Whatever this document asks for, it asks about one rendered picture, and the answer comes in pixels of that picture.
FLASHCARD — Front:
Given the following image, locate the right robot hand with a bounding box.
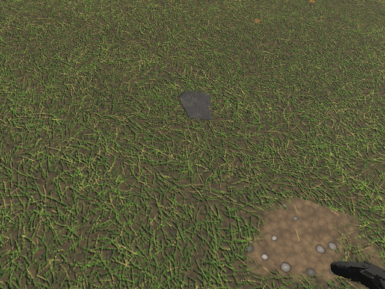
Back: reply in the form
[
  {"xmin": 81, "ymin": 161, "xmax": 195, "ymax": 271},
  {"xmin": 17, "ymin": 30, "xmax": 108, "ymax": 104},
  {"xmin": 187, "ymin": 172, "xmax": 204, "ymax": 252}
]
[{"xmin": 330, "ymin": 261, "xmax": 385, "ymax": 289}]

